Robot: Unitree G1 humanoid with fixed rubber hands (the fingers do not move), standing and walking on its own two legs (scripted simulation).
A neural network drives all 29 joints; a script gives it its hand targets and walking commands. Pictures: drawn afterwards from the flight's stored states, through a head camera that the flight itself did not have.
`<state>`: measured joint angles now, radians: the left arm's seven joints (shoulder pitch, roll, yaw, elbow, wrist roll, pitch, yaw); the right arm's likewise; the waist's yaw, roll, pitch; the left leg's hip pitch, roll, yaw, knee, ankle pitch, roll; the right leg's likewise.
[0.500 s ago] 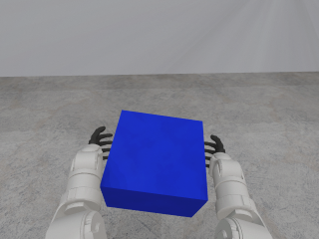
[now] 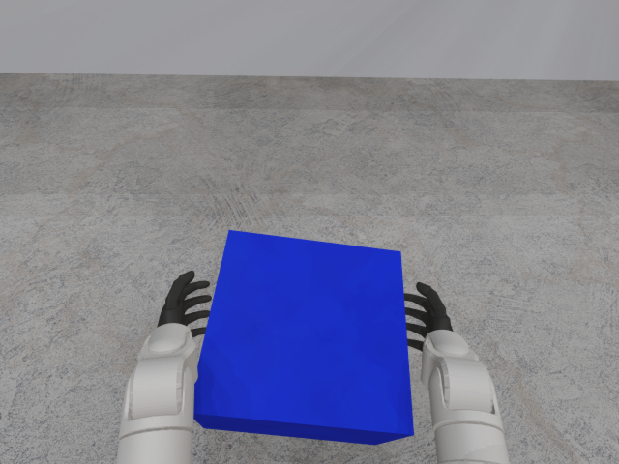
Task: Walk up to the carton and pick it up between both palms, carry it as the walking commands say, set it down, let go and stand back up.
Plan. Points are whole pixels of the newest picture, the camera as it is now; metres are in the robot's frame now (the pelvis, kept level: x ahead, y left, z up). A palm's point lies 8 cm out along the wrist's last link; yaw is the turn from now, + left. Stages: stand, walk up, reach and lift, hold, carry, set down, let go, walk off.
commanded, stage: reach and lift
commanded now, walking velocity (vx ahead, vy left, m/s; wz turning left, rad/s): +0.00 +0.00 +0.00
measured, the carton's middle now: (303, 339) +0.30 +0.01 -0.06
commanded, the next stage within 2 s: hold in 0.20 s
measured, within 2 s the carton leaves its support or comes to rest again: neither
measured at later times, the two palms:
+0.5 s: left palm (174, 346) +0.25 +0.17 +0.03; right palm (444, 343) +0.26 -0.17 +0.02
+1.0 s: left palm (181, 337) +0.26 +0.16 +0.04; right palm (457, 346) +0.25 -0.18 +0.02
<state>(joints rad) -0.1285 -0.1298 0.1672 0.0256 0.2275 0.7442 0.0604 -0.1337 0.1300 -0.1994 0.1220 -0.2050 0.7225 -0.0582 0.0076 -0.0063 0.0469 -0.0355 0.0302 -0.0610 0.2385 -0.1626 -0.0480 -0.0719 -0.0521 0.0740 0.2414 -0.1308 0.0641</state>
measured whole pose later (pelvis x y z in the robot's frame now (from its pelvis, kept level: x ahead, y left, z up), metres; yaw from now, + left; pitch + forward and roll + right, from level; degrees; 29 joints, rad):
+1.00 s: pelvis -0.02 -0.01 +0.00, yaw +0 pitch -6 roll +0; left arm -0.24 -0.13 0.26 0.28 0.31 0.70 -0.08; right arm -0.24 0.11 -0.28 0.32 -0.24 0.72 -0.07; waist 0.01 0.02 -0.02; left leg -0.01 0.04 -0.06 0.28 -0.16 -0.06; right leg -0.05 -0.03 0.08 0.29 -0.13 0.05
